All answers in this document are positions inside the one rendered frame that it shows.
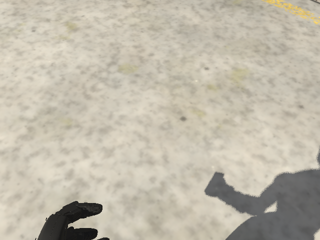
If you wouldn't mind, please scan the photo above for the left robot hand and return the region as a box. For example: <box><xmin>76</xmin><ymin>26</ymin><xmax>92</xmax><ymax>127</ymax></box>
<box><xmin>35</xmin><ymin>201</ymin><xmax>110</xmax><ymax>240</ymax></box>

